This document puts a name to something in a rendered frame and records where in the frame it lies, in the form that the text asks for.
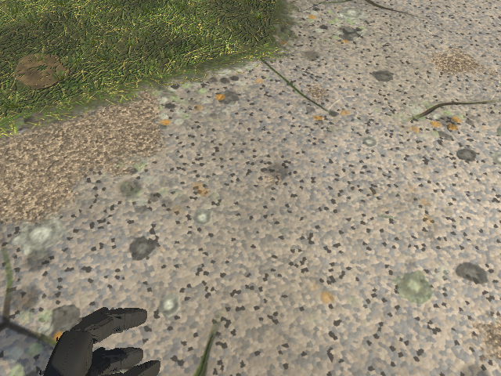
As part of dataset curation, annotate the robot left hand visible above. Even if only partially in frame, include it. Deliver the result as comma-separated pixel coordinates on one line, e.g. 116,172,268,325
39,307,160,376

